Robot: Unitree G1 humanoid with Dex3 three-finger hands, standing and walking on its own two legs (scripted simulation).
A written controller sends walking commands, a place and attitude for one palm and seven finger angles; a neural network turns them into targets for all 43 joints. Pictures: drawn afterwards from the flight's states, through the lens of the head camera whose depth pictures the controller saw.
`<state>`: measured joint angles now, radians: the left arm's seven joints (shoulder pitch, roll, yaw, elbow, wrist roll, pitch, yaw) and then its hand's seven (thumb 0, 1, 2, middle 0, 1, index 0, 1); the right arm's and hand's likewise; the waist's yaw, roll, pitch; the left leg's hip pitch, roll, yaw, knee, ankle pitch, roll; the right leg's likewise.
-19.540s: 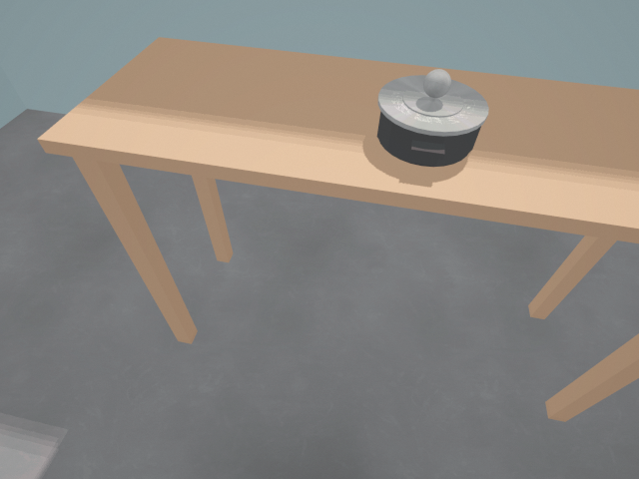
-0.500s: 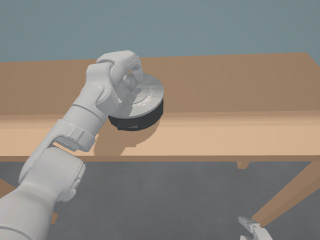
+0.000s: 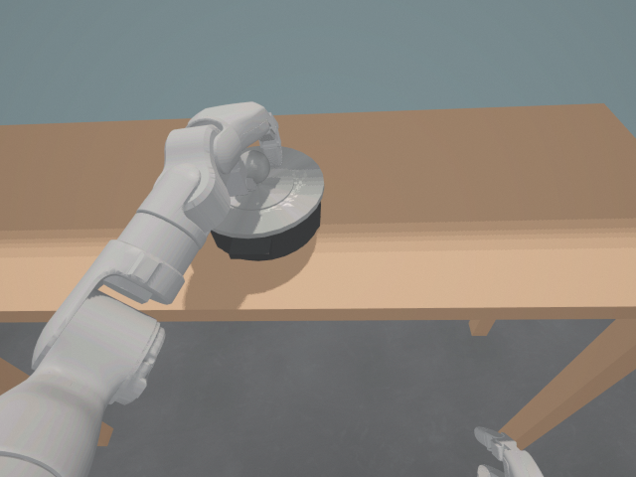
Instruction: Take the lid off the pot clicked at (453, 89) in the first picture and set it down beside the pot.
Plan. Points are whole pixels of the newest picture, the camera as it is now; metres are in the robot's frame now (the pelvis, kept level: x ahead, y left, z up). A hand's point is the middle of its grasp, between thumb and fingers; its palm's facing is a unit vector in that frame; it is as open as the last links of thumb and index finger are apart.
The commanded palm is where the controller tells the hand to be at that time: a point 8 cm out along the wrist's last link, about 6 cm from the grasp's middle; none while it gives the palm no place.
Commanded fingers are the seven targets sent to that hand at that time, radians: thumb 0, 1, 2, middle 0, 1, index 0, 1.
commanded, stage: lift the lid straight up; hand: left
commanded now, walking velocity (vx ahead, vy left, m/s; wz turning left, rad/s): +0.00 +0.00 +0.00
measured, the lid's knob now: (253, 167) +0.47 +0.10 +0.16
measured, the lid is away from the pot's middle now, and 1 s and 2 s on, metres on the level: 0.01 0.02 0.04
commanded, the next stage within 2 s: move the lid sideways beside the pot in 1.84 s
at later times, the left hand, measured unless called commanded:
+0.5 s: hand (233, 142) +0.44 +0.11 +0.22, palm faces -0.23 -0.11 -0.97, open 7.6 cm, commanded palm +0.42 +0.12 +0.29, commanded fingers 0.00 0.63 1.06 -0.99 -1.03 -0.86 -0.96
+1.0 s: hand (227, 108) +0.45 +0.11 +0.25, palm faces -0.18 -0.12 -0.98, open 7.6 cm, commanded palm +0.43 +0.12 +0.33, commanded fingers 0.00 0.63 1.06 -0.99 -1.03 -0.86 -0.96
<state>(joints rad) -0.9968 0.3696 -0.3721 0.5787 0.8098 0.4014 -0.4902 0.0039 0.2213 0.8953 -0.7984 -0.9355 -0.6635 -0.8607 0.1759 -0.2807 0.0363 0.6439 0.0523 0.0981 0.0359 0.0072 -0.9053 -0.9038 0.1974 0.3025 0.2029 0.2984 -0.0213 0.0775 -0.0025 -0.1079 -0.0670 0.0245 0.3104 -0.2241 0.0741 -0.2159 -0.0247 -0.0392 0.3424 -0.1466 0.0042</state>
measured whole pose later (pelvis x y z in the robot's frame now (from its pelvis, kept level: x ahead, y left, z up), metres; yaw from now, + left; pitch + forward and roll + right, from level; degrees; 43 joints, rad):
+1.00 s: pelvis +0.00 +0.00 +0.00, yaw +0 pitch +2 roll +0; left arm -1.20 0.42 -0.35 0.62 0.81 0.43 -0.54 -0.02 0.22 0.89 -0.82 -0.94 -0.67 -0.85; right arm 0.18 -0.29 0.05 0.65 0.06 0.06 0.02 0.01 -0.90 -0.90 0.20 0.30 0.20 0.30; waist -0.02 0.08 0.00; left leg -0.10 -0.07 0.02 0.27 -0.20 0.08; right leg -0.21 -0.03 -0.04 0.31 -0.13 0.01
